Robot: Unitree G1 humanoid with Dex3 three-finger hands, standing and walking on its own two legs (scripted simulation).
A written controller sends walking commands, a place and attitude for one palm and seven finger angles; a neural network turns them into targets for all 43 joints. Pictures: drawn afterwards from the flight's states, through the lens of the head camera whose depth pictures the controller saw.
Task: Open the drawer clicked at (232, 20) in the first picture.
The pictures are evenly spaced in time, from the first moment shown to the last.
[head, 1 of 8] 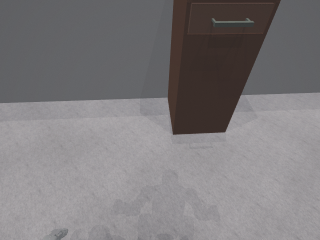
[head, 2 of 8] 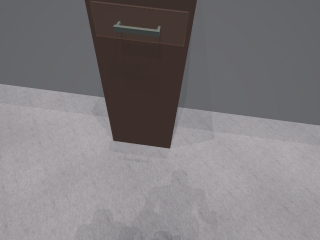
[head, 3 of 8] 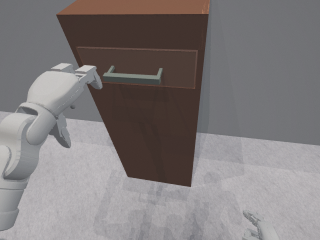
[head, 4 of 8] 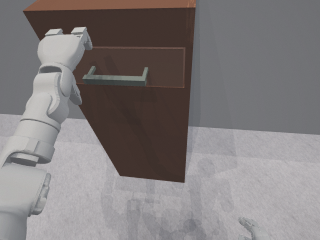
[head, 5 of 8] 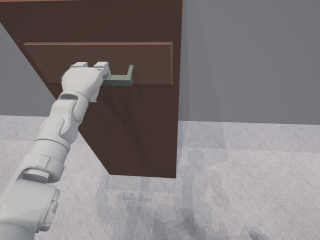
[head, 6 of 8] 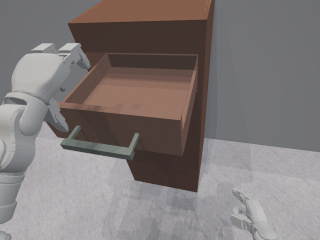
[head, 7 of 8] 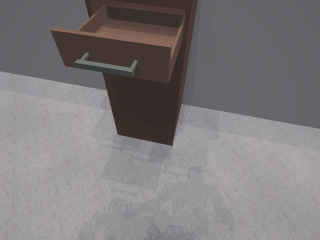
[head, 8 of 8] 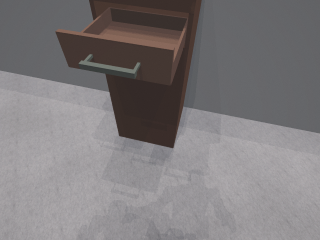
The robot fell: no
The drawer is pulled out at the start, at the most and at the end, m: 0.00 0.29 0.28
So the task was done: yes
